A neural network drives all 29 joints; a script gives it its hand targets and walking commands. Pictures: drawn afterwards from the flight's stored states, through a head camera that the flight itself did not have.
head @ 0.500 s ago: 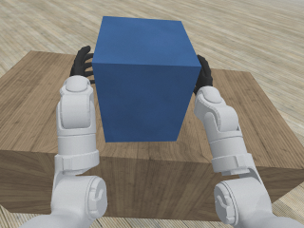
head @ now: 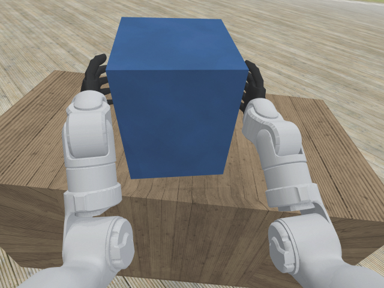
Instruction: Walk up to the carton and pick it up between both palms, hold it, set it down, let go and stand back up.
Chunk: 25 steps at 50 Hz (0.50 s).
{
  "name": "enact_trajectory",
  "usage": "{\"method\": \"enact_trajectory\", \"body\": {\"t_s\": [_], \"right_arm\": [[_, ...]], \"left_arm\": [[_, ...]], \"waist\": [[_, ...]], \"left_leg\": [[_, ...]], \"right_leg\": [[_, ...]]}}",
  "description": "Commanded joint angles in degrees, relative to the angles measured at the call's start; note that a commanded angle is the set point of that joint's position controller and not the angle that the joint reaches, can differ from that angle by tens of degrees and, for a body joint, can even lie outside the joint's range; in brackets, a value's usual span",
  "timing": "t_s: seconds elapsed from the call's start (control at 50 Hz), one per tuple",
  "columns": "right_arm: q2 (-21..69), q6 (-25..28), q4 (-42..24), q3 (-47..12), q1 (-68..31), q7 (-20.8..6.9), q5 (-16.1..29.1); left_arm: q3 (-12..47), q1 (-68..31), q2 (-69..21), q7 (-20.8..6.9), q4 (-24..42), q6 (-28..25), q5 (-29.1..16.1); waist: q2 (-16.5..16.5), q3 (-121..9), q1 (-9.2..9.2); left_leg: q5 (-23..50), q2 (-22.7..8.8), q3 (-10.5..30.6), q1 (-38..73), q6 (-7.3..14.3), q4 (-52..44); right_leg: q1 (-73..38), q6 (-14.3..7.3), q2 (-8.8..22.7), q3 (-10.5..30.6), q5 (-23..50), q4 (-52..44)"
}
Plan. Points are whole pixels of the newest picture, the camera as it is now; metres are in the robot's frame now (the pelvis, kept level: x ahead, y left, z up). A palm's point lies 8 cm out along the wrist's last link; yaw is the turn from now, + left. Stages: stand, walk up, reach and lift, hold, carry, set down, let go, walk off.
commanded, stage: hold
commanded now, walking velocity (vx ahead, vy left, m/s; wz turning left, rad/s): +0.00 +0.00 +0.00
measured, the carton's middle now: (175, 100) +0.42 +0.02 +0.22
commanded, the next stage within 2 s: none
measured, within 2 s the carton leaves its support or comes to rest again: neither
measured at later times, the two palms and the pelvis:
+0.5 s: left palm (96, 101) +0.36 +0.16 +0.25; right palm (252, 106) +0.36 -0.13 +0.25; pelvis +0.01 +0.00 +0.00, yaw +0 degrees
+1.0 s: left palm (96, 101) +0.36 +0.16 +0.25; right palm (253, 106) +0.36 -0.13 +0.25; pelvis +0.01 +0.00 +0.00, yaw -1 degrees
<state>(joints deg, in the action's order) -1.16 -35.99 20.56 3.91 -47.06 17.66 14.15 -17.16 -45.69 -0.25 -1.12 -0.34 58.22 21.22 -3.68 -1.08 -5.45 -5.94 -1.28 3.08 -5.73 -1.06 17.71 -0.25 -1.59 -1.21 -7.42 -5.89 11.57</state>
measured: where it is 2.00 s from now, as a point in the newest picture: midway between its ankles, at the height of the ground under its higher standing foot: outside the picture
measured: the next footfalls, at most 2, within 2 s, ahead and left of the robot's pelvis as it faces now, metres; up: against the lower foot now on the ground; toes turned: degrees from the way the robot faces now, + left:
none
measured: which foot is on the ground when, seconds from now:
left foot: down 0.00-1.00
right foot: down 0.00-1.00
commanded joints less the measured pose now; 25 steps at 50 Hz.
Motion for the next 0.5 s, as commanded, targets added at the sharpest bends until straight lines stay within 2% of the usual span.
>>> {"method": "enact_trajectory", "body": {"t_s": [0.0,0.2,0.48], "right_arm": [[16.92,3.34,-12.79,-12.32,-44.56,-2.66,5.04],[17.91,4.11,-16.24,-14.68,-44.44,-2.15,6.42],[17.39,4.02,-18.50,-14.95,-42.75,-1.56,6.56]], "left_arm": [[22.07,-40.21,-23.66,-11.02,8.57,-4.94,-12.22],[23.81,-40.11,-24.41,-11.03,13.11,-5.12,-11.80],[25.64,-37.64,-24.26,-10.79,15.04,-3.88,-12.68]], "waist": [[6.12,-24.46,-0.72],[6.40,-27.27,-0.43],[6.83,-25.73,-1.35]], "left_leg": [[8.53,3.72,-4.27,7.91,-0.45,-1.83],[15.11,3.96,-4.27,12.43,-0.62,-0.51],[15.42,3.86,-4.22,12.78,-0.96,-0.40]], "right_leg": [[-6.26,3.36,-1.45,0.36,3.46,-0.82],[-6.60,3.68,-1.65,0.17,8.57,-0.65],[-6.73,3.70,-1.46,0.25,8.62,-0.97]]}}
